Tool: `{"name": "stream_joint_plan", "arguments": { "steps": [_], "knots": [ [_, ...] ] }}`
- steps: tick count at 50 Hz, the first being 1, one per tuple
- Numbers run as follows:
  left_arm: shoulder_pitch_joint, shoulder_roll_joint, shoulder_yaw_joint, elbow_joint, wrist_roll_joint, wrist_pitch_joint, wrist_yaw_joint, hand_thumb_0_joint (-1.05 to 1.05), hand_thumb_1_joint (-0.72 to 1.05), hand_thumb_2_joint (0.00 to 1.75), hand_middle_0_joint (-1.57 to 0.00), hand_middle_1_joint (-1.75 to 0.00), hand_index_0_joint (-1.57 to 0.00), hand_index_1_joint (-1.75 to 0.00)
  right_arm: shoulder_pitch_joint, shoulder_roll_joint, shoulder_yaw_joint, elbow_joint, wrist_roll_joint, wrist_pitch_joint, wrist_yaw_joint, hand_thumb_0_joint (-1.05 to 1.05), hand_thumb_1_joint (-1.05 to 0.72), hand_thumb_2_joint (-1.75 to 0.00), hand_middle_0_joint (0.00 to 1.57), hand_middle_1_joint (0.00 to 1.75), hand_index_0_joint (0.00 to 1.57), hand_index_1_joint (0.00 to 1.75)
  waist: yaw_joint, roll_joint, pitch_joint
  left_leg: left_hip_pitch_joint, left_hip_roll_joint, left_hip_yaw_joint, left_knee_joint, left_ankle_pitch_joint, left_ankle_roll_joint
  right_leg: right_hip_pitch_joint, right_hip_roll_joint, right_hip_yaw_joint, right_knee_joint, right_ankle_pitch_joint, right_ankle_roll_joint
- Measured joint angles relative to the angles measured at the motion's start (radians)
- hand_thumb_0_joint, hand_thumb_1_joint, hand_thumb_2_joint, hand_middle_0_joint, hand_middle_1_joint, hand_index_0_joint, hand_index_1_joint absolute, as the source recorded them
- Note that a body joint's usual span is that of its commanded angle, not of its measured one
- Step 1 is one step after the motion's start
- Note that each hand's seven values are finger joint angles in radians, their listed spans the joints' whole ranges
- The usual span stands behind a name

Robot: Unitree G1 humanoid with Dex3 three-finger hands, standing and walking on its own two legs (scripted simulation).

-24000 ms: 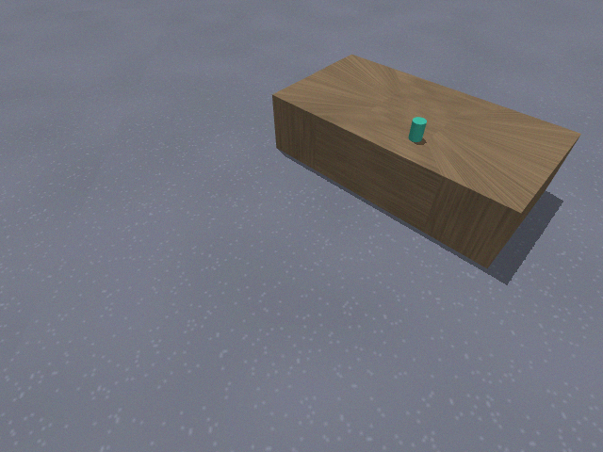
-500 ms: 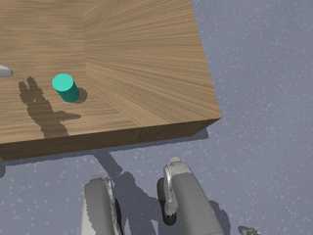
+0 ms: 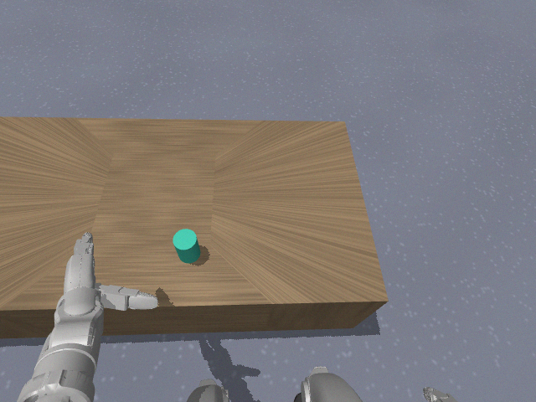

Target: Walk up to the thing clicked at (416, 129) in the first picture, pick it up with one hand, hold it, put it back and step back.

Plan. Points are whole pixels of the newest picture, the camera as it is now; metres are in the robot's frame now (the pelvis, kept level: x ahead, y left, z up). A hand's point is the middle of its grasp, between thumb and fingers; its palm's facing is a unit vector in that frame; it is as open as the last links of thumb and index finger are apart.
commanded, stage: home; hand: left
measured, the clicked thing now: (187, 246) +0.52 +0.17 -0.33
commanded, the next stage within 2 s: none
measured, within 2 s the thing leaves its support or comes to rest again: neither
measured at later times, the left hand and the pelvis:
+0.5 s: hand (141, 392) +0.18 +0.17 -0.04, palm faces +0.17 -0.95 -0.25, open 17.4 cm; pelvis +0.02 -0.01 +0.03, yaw +2 degrees
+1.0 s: hand out of the picture +0.13 +0.21 -0.07, palm faces +0.02 -0.94 -0.35, open 17.5 cm; pelvis +0.01 -0.01 +0.05, yaw +2 degrees
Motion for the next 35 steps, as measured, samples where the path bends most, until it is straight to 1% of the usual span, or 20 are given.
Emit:
{"name": "stream_joint_plan", "arguments": {
  "steps": [5,11,15,19,22,25,29,35],
  "knots": [
    [0.151,-0.062,-0.062,-0.138,-0.029,0.025,0.025,-0.01,-0.5,0.07,-0.06,-0.06,-0.07,-0.06,-0.028,0.012,0.002,-0.014,-0.003,-0.024,-0.024,0.0,-0.9,-0.9,0.21,0.3,0.2,0.31,0.035,0.005,0.006,0.13,-0.007,0.003,-0.09,0.021,-0.004,0.128,-0.003,-0.001,-0.081,0.013,-0.001],
    [0.351,-0.112,-0.146,-0.312,-0.055,0.06,0.031,-0.01,-0.51,0.07,-0.06,-0.05,-0.06,-0.05,-0.057,0.02,-0.001,-0.031,-0.004,-0.037,-0.033,0.0,-0.9,-0.9,0.21,0.3,0.2,0.31,0.07,0.022,0.002,0.244,-0.015,0.006,-0.164,0.035,-0.006,0.236,-0.009,-0.001,-0.139,0.017,-0.001],
    [0.507,-0.148,-0.198,-0.452,-0.067,0.091,0.028,-0.01,-0.51,0.07,-0.06,-0.05,-0.06,-0.05,-0.076,0.025,0.001,-0.044,-0.001,-0.044,-0.037,0.01,-0.9,-0.9,0.21,0.3,0.2,0.31,0.086,0.029,0.005,0.302,-0.019,0.008,-0.199,0.041,-0.008,0.29,-0.012,0.0,-0.163,0.016,-0.002],
    [0.645,-0.174,-0.233,-0.577,-0.072,0.12,0.024,-0.01,-0.51,0.07,-0.06,-0.05,-0.06,-0.05,-0.091,0.031,0.007,-0.058,-0.002,-0.055,-0.047,0.01,-0.9,-0.9,0.21,0.3,0.2,0.31,0.097,0.027,0.013,0.342,-0.021,0.004,-0.221,0.047,-0.011,0.329,-0.013,-0.005,-0.178,0.016,-0.003],
    [0.707,-0.181,-0.243,-0.636,-0.072,0.136,0.025,-0.01,-0.52,0.06,-0.06,-0.05,-0.06,-0.05,-0.097,0.035,0.01,-0.068,-0.006,-0.065,-0.056,0.01,-0.9,-0.9,0.21,0.3,0.2,0.31,0.105,0.021,0.021,0.358,-0.023,-0.002,-0.228,0.052,-0.014,0.346,-0.015,-0.011,-0.182,0.016,-0.006],
    [0.732,-0.182,-0.243,-0.667,-0.068,0.146,0.028,-0.01,-0.53,0.06,-0.06,-0.05,-0.06,-0.05,-0.1,0.036,0.013,-0.074,-0.013,-0.08,-0.064,0.01,-0.9,-0.9,0.21,0.3,0.2,0.31,0.109,0.017,0.03,0.366,-0.025,-0.008,-0.23,0.056,-0.016,0.357,-0.017,-0.017,-0.182,0.016,-0.008],
    [0.725,-0.178,-0.235,-0.677,-0.062,0.152,0.035,-0.01,-0.54,0.05,-0.06,-0.05,-0.06,-0.05,-0.096,0.037,0.014,-0.075,-0.02,-0.1,-0.068,0.01,-0.9,-0.9,0.21,0.3,0.2,0.31,0.109,0.014,0.04,0.369,-0.026,-0.011,-0.23,0.062,-0.019,0.359,-0.019,-0.02,-0.177,0.018,-0.012],
    [0.714,-0.182,-0.233,-0.682,-0.054,0.155,0.04,-0.01,-0.55,0.04,-0.05,-0.05,-0.06,-0.05,-0.075,0.036,0.012,-0.063,-0.024,-0.12,-0.064,0.01,-0.9,-0.9,0.21,0.3,0.2,0.31,0.1,0.016,0.04,0.368,-0.025,-0.008,-0.227,0.066,-0.02,0.356,-0.017,-0.017,-0.174,0.023,-0.013]
  ]
}}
